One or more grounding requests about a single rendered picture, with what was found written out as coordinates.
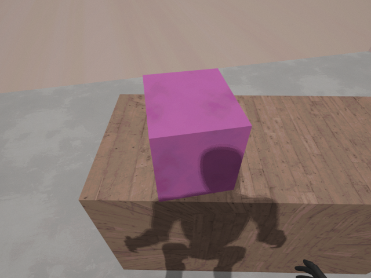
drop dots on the robot right hand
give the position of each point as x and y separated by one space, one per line
310 268

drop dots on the pedestal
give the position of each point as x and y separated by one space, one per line
303 191

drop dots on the carton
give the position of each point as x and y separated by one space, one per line
197 131

